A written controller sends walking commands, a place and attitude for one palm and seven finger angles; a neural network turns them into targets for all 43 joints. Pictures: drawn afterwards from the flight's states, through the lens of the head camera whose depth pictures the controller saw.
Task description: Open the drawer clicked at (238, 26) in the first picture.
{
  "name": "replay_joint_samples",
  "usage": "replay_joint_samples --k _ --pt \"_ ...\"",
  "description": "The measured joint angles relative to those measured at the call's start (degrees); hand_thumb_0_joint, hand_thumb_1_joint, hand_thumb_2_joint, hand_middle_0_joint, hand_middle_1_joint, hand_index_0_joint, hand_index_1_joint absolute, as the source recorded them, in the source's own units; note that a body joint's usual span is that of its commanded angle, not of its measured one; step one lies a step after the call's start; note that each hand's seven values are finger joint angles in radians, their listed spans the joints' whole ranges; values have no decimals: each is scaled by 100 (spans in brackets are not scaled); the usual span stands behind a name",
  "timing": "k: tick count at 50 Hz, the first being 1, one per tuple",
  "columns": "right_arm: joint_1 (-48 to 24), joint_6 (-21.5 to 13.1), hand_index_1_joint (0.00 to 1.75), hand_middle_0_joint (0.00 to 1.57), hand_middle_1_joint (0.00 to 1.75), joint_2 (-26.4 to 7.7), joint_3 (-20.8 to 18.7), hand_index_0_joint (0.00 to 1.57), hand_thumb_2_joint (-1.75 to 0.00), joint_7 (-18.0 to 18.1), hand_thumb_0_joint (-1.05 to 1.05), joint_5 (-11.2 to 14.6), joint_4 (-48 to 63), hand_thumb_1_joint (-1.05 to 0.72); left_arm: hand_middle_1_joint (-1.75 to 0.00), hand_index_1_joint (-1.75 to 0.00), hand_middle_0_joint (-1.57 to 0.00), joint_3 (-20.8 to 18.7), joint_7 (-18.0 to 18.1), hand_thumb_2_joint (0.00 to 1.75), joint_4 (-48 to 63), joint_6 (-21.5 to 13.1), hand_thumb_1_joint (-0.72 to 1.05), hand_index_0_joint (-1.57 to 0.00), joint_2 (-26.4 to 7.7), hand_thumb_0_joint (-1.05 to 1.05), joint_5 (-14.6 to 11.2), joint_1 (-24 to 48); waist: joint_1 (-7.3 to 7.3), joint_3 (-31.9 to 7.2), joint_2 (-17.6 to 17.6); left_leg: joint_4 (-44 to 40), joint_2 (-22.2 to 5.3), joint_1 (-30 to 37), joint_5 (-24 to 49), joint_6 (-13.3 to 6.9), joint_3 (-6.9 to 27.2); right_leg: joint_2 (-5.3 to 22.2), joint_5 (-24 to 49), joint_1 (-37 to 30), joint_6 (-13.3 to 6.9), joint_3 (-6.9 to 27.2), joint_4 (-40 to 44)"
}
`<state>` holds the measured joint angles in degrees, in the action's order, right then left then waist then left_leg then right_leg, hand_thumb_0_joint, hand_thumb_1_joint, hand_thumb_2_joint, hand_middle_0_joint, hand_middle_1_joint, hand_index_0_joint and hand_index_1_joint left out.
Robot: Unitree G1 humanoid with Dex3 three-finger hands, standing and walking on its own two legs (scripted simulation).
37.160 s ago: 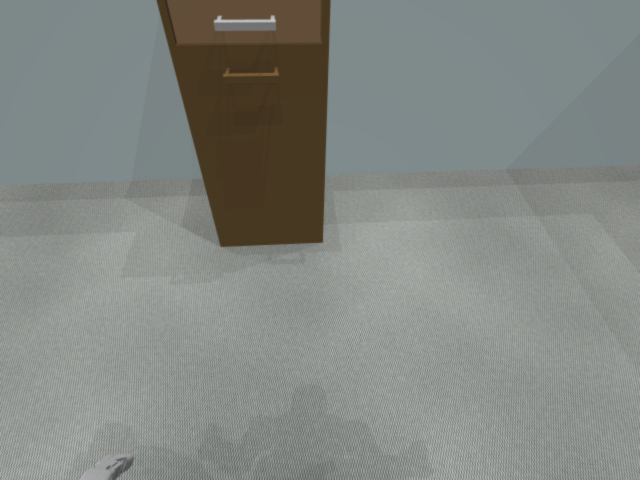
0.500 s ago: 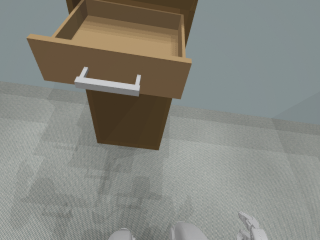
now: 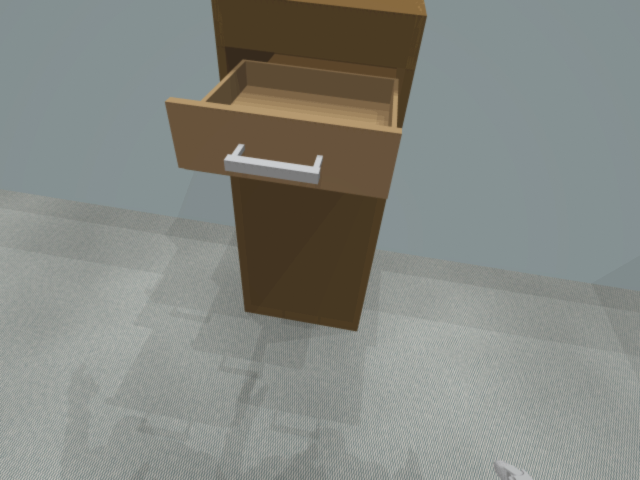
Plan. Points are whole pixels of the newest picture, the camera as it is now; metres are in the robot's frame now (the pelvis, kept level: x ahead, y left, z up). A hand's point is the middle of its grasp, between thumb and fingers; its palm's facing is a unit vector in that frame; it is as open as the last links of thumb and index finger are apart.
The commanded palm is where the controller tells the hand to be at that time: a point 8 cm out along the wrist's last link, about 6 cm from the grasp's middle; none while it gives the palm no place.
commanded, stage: stop stepping back and stand still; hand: left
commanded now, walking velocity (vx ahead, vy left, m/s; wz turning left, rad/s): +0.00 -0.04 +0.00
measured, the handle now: (275, 162) +0.56 +0.14 +0.14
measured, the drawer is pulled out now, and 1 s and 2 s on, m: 0.30 0.30 0.30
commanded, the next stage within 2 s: let the arm hang, fingers relaxed in 0.82 s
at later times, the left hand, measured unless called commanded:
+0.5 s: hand out of the picture +0.20 +0.23 +0.39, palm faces +0.73 -0.63 -0.28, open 7.4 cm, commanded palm +0.14 +0.25 +0.33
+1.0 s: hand (44, 160) +0.27 +0.28 +0.30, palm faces +0.56 -0.71 -0.42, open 7.4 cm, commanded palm none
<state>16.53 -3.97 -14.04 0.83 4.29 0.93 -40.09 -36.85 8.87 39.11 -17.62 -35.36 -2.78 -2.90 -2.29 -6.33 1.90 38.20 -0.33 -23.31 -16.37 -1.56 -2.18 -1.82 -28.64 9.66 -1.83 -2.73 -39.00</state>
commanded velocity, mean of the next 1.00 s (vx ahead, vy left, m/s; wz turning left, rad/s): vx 0.00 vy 0.00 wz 0.00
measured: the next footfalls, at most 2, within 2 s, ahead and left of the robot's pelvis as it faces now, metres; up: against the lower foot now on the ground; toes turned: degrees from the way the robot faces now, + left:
right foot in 0.20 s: +0.02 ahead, -0.12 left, +0.00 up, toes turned -2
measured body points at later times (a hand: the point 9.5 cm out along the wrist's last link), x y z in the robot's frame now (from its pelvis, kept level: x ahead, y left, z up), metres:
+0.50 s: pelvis +0.01 -0.03 +0.01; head -0.02 -0.06 +0.46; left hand +0.16 +0.26 +0.40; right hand +0.15 -0.29 -0.09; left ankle +0.04 +0.10 -0.72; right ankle +0.01 -0.11 -0.72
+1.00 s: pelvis +0.00 +0.00 +0.02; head -0.02 -0.04 +0.46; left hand +0.23 +0.31 +0.32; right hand +0.19 -0.24 -0.08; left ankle +0.04 +0.10 -0.71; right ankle +0.01 -0.11 -0.72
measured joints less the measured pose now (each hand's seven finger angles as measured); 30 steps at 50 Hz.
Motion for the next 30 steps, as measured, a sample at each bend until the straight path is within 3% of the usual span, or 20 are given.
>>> replay_joint_samples --k 3,5,8,11,14,16,18,20,23,25,27,30 --pt "-345 -72 30 20 30 -6 -20 20 -90 3 1 -1 51 -90 -30 -30 -21 -47 95 90 -1400 325 88 -22 256 -1 34 1067 113 336 -155 -60 44 64 189 -76 -39 -53 -17 843 54 243 -1466" --pt "-457 -113 30 20 30 112 -8 20 -90 -50 1 3 193 -90 -30 -30 -20 -43 85 90 -1823 642 89 -21 301 -1 -35 1172 283 489 -222 -341 39 171 400 -59 -5 -22 107 1222 64 228 -1660" --pt "-481 -153 30 20 30 280 39 20 -90 -175 1 8 439 -90 -30 -30 -19 190 26 90 -1290 945 90 -20 591 0 -115 87 508 582 -310 -674 -53 312 566 29 -52 99 525 1221 93 36 -692" --pt "-438 -130 30 20 30 423 108 20 -90 -269 1 -13 677 -90 -30 -30 -19 517 -133 90 5 874 90 -20 759 1 -81 -1593 655 597 -180 -295 -106 107 195 146 -147 142 976 984 -47 -24 213" --pt "-366 -40 30 20 30 382 59 20 -90 -237 1 -72 569 -90 -30 -30 -20 686 -296 90 1117 561 88 -21 621 1 38 -2525 536 743 -187 828 -122 -278 -538 229 150 -33 1187 908 -249 -139 307" --pt "-237 -1 30 20 30 333 -6 20 -90 -204 1 -87 398 -90 -30 -30 -22 318 -200 89 1506 300 88 -22 272 1 77 -2588 339 721 -120 1073 -81 -307 -570 256 201 -53 1237 763 -284 -147 546" --pt "-114 13 30 20 30 239 -59 20 -90 -145 1 -82 247 -90 -30 -30 -22 -156 -9 89 1467 25 87 -23 -13 1 52 -2229 155 634 -125 493 -83 2 -309 251 187 -46 1274 624 -284 -118 718" --pt "-47 5 30 20 30 53 -114 20 -90 -95 1 -45 142 -90 -30 -30 -22 -396 128 89 885 -199 87 -23 -153 0 4 -1544 89 508 -367 -362 -165 473 143 200 276 -113 1237 502 -247 -183 763" --pt "-202 99 30 20 30 -111 -197 20 -90 -71 1 132 -49 -90 -30 -30 -22 -405 153 89 -452 -145 87 -23 -97 0 -64 -438 136 433 -631 -487 -206 662 154 279 380 -143 1171 320 -185 -266 805" --pt "-317 110 30 20 30 -159 -214 20 -90 -106 1 225 -22 -90 -30 -30 -21 -404 134 89 -1321 71 88 -22 -12 -1 -98 -44 213 423 -724 -413 -215 674 89 212 373 -161 1222 225 -188 -259 916" --pt "-393 77 30 20 30 -185 -230 20 -90 -152 1 260 106 -90 -30 -30 -20 -315 104 90 -1881 340 88 -21 122 -1 -123 2 332 453 -781 -278 -210 630 -6 126 373 -165 1246 192 -182 -269 975" --pt "-461 42 30 20 30 -199 -231 20 -90 -224 1 231 316 -91 -30 -30 -19 147 20 90 -1748 679 89 -20 616 0 -151 -603 464 564 -761 -431 -199 689 21 109 345 -155 1254 196 -140 -238 1009"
